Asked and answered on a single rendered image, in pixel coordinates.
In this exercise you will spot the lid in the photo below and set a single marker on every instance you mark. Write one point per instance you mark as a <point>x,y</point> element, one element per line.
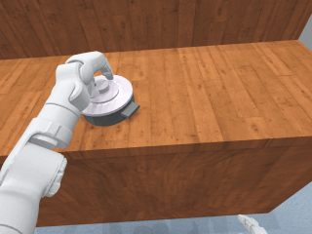
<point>119,94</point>

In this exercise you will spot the robot right hand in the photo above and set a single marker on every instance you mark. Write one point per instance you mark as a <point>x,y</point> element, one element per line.
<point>251,224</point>

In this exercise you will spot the left robot upper arm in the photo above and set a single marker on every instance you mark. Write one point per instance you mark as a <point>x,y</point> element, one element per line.
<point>37,172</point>

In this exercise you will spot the knob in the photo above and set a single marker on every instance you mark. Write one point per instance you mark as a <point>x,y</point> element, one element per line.
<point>102,86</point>

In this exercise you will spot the left robot forearm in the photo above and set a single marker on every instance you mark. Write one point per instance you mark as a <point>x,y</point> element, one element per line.
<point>53,126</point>

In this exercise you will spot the robot left hand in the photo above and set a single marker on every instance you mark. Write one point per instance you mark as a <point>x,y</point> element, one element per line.
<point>98,62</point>

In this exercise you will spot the pot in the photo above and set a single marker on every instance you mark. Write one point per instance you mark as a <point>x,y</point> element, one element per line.
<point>114,118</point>

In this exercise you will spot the table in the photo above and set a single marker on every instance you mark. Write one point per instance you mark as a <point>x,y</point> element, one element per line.
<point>224,87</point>

